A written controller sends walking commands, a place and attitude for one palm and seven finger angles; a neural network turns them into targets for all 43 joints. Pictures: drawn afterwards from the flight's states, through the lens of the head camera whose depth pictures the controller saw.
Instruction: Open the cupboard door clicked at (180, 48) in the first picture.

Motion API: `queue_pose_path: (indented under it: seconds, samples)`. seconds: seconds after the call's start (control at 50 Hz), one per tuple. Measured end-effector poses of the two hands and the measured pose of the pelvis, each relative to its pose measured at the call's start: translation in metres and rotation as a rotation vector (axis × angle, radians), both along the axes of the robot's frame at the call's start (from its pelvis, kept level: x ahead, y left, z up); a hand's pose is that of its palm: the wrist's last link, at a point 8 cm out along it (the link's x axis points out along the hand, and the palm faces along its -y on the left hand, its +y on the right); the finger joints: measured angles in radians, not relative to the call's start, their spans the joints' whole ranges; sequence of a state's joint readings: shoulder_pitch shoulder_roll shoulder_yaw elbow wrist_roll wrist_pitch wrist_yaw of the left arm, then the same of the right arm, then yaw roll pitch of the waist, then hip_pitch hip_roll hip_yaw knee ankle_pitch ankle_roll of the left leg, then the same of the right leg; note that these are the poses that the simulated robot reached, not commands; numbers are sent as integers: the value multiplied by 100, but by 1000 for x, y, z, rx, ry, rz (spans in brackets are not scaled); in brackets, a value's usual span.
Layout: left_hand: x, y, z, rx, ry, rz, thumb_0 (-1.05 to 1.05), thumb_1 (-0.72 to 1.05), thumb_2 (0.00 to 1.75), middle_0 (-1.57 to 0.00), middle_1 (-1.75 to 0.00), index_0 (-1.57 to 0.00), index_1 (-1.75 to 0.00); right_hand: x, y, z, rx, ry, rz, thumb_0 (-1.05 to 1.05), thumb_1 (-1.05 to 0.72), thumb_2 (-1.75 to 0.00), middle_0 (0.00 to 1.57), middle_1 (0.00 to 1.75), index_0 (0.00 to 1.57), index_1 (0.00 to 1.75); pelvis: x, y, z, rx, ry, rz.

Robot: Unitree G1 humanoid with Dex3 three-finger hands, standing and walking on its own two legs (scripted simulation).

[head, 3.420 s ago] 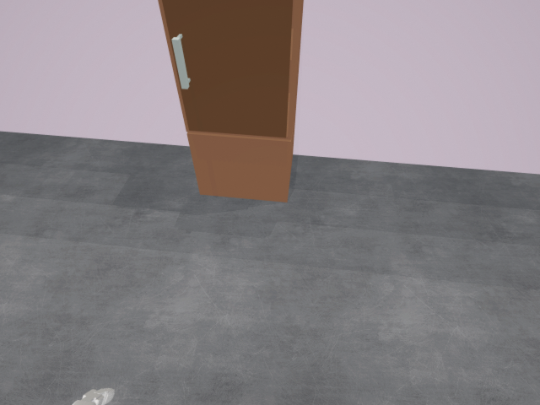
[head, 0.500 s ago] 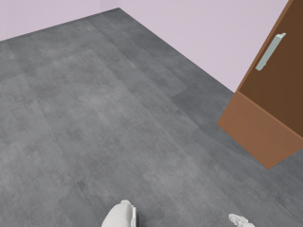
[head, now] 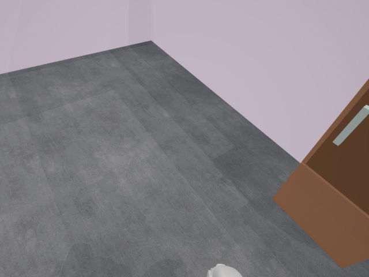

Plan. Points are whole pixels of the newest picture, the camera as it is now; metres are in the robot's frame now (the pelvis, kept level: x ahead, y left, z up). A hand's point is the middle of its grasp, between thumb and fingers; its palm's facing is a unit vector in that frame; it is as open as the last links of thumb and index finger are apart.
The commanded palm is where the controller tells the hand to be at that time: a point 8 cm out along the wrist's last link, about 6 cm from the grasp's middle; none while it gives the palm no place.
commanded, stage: turn to face it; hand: left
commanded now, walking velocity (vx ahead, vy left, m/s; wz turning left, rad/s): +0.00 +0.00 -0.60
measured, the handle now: (354, 124) +0.65 -0.58 -0.03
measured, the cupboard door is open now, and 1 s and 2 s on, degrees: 0 0 0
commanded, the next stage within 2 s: take the last steps up to it in 1.38 s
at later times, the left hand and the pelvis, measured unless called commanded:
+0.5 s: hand (125, 255) +0.20 +0.16 -0.17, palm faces -0.25 -0.94 -0.24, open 7.4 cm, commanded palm none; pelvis +0.10 -0.02 +0.00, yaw -17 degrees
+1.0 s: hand (145, 202) +0.35 +0.13 -0.16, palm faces -0.56 -0.79 -0.25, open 7.4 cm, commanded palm none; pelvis +0.13 +0.01 +0.00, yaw -37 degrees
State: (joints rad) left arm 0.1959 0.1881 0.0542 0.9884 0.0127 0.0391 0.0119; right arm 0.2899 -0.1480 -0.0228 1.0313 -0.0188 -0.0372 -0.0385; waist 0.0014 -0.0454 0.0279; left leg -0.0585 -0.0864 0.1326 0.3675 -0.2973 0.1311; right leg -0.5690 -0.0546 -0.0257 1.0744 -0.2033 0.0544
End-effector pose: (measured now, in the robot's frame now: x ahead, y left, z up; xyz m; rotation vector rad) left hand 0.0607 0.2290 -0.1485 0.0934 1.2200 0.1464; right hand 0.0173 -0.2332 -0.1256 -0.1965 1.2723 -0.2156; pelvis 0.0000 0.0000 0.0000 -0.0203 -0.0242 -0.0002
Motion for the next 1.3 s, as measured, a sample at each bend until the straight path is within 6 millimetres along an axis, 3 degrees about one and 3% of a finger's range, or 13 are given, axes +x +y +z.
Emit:
queue_pose_path:
  seconds: [0.18,0.3,0.36,0.48,0.58,0.66,0.74,0.84,0.92,1.02,1.08,1.14,1.3]
  samples:
    - [62,-27,-9,1,95,-146,1,91,90,-20,-29,-20,-30,-29,0,-20,40,155,-165,1,-91,-90,20,30,20,30,43,-13,-10,-4,17,-116]
    - [115,-41,-9,43,18,-213,1,90,90,-20,-29,-20,-30,-32,-19,-30,62,223,-259,1,-91,-90,20,30,21,30,70,-33,-19,-9,19,-184]
    - [125,-40,0,67,16,-223,1,90,90,-20,-29,-20,-30,-4,-34,-25,40,174,-268,1,-91,-90,20,30,20,30,79,-35,-13,-7,12,-217]
    - [145,-29,9,96,68,-299,1,90,90,-20,-30,-20,-30,77,-53,-9,0,-54,-276,1,-91,-90,20,30,20,30,95,-27,-4,18,26,-290]
    - [179,-10,4,89,52,-337,1,90,90,-20,-30,-20,-30,127,-47,0,-37,-177,-270,1,-91,-90,20,30,20,30,113,-6,-9,18,32,-350]
    - [213,7,-7,81,27,-359,1,90,90,-20,-30,-20,-30,143,-31,5,-68,-223,-280,0,-91,-90,20,30,20,30,129,12,-16,18,20,-409]
    - [245,11,0,85,6,-424,1,90,90,-20,-29,-20,-30,130,-12,14,-65,-211,-328,0,-91,-90,20,30,20,30,137,19,-8,-1,15,-468]
    - [277,-1,14,78,-24,-505,1,91,90,-20,-29,-20,-30,93,4,14,-46,-147,-423,0,-91,-90,20,30,21,30,141,23,0,-10,17,-526]
    - [294,-24,20,81,-34,-588,1,91,90,-20,-29,-20,-30,54,12,5,-21,-90,-521,1,-91,-90,20,30,21,30,140,21,1,1,16,-582]
    - [309,-71,26,93,-69,-712,1,91,90,-20,-29,-20,-30,-5,17,-15,19,-22,-650,1,-91,-90,20,30,21,30,133,9,-5,23,8,-656]
    - [314,-102,26,103,-128,-779,1,91,90,-20,-29,-20,-30,-39,15,-34,46,14,-714,1,-91,-90,20,30,21,30,126,-3,-16,30,0,-688]
    - [309,-121,34,102,-161,-800,1,90,90,-20,-29,-20,-30,-60,15,-38,60,63,-754,1,-91,-90,20,30,20,30,121,-9,-13,31,-7,-699]
    - [287,-136,39,85,-125,-823,1,90,90,-20,-30,-20,-30,-65,15,-23,63,25,-787,1,-91,-90,20,30,20,30,112,-16,0,47,-5,-746]
